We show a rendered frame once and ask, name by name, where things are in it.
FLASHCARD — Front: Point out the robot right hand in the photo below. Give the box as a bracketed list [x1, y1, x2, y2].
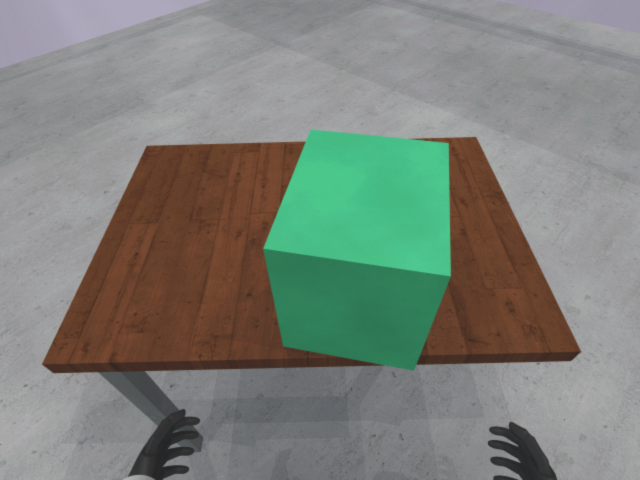
[488, 422, 557, 480]

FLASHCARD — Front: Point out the robot left hand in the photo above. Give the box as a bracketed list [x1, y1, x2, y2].
[128, 409, 200, 480]

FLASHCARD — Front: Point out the carton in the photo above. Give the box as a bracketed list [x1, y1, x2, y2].
[263, 130, 451, 371]

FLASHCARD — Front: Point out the table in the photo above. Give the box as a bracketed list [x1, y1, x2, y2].
[42, 137, 581, 452]

